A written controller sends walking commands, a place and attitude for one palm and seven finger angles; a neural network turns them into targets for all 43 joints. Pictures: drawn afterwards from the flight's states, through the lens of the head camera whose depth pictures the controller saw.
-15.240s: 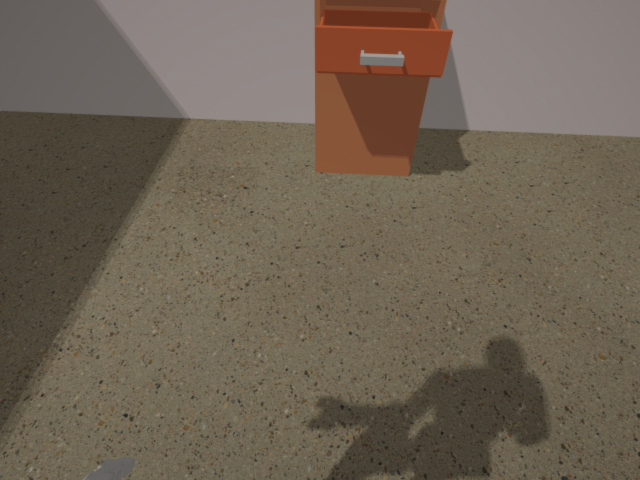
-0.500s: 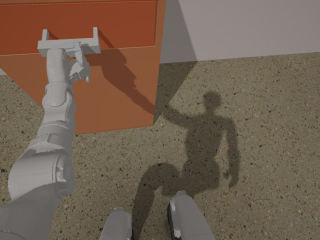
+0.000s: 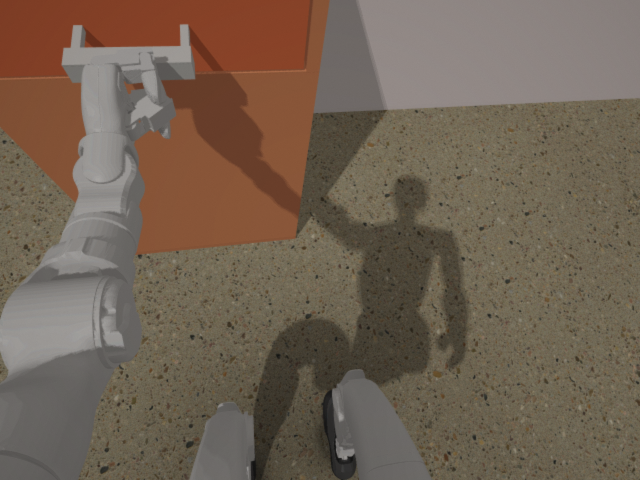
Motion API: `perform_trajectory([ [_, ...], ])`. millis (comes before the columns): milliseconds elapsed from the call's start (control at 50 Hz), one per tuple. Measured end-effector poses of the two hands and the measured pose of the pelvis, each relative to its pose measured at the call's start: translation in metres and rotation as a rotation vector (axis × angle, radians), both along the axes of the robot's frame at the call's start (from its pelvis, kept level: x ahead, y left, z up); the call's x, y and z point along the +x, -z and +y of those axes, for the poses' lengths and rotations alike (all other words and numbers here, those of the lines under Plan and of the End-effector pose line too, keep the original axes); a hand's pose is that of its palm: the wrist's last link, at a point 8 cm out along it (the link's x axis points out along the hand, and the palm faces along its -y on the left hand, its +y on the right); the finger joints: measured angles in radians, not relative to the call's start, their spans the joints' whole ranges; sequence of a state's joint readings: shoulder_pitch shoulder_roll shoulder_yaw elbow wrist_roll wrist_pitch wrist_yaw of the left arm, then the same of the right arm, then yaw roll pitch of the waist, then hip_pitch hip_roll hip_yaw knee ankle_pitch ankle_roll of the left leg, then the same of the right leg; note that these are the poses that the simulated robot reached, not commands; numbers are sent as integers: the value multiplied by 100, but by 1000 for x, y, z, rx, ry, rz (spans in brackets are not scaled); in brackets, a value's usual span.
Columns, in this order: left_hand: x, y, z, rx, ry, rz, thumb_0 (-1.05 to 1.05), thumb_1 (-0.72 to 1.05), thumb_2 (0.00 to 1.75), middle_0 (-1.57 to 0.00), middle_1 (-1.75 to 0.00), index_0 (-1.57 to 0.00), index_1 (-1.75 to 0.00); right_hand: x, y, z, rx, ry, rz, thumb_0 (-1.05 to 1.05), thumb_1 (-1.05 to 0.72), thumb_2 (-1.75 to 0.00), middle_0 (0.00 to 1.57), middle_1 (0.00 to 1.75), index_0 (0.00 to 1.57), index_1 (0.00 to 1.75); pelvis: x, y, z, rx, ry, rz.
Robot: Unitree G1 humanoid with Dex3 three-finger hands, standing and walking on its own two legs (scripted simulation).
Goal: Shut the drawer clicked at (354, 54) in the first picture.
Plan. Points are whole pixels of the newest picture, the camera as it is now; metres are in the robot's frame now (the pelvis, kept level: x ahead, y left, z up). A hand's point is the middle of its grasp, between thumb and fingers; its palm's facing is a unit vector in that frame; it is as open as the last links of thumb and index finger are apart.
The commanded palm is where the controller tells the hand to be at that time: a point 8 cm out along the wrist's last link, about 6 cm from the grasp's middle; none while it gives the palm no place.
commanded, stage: pull the fist back off the drawer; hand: left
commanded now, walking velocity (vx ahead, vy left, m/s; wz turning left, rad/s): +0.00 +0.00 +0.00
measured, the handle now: (132, 49) +0.63 +0.15 +0.07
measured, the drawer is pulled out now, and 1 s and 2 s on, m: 0.00 0.00 0.00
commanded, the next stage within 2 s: draw the hand back to the body in 0.60 s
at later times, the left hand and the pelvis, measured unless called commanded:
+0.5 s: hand (173, 107) +0.54 +0.10 +0.07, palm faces +0.01 -1.00 -0.03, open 3.3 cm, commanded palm +0.50 +0.15 +0.07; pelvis +0.02 +0.00 +0.01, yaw -3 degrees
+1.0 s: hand (111, 151) +0.44 +0.14 +0.12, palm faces +0.02 -1.00 -0.04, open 3.3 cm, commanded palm +0.41 +0.19 +0.13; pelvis +0.06 -0.01 +0.06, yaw -2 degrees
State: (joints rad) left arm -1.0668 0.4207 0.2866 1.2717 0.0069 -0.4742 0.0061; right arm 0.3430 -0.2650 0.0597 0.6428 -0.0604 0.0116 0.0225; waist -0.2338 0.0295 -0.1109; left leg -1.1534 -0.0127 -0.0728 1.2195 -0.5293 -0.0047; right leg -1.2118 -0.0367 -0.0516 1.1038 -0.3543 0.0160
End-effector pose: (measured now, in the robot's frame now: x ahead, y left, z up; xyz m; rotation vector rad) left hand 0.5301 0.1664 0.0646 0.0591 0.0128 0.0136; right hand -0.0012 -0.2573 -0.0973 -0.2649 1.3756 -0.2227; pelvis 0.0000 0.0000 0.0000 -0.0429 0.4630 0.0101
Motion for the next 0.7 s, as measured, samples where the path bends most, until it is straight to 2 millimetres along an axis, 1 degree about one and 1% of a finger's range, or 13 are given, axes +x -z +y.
perform_trajectory([
  [120,-1,-3,-2,0,1,9,-2,78,105,-140,-160,-140,-160,-11,-1,1,9,12,-2,0,-91,-90,20,30,20,30,-4,0,-1,1,9,-7],
  [220,-3,-7,-4,-5,1,5,3,83,101,-140,-160,-140,-160,-18,-2,4,27,28,4,0,-91,-90,20,30,20,30,-2,-2,0,6,20,-13],
  [300,-4,-7,-6,-13,1,-2,4,87,98,-140,-160,-140,-160,-18,-3,6,43,37,13,0,-91,-90,20,30,20,30,2,-4,0,10,29,-18],
  [360,-5,-6,-7,-16,1,-7,4,89,97,-140,-160,-140,-160,-13,-3,7,52,45,14,0,-91,-90,20,30,20,30,7,-6,1,14,37,-18],
  [420,-6,-5,-9,-18,9,-13,3,90,95,-140,-160,-140,-160,-5,-4,7,59,49,9,0,-91,-90,20,30,20,30,13,-9,1,17,44,-21],
  [500,-11,-3,-10,-26,8,-12,2,91,93,-140,-160,-140,-160,14,-7,6,66,55,-16,0,-91,-90,20,30,20,30,24,-14,1,22,56,-26],
  [620,-27,-2,-7,-25,3,-17,2,91,91,-140,-160,-140,-160,53,-12,4,74,42,-80,0,-91,-90,20,30,20,30,40,-22,0,23,58,-42],
  [700,-34,-5,-5,-29,-4,-29,2,91,90,-140,-160,-140,-160,78,-15,1,70,20,-126,0,-91,-90,20,30,20,30,47,-25,-2,23,52,-53],
])
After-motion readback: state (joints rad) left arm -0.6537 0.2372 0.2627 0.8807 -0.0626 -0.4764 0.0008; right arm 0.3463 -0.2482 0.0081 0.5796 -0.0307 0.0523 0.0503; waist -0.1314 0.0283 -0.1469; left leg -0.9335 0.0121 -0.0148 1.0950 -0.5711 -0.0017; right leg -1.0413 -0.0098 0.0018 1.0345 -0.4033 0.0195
